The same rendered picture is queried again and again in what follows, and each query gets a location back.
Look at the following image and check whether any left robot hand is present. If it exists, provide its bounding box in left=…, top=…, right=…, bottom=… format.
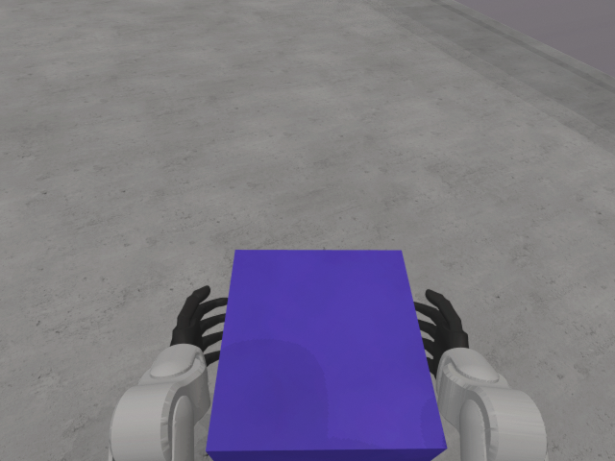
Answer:
left=170, top=285, right=228, bottom=366

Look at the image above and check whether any carton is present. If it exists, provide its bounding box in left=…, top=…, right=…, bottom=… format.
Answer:
left=206, top=250, right=447, bottom=461

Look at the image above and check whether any left robot forearm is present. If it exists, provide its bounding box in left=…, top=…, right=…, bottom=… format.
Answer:
left=108, top=344, right=210, bottom=461

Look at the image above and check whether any right robot forearm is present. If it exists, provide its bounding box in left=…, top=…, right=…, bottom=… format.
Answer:
left=436, top=348, right=549, bottom=461

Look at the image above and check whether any right robot hand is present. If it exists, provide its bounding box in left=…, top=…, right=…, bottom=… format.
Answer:
left=414, top=289, right=469, bottom=379

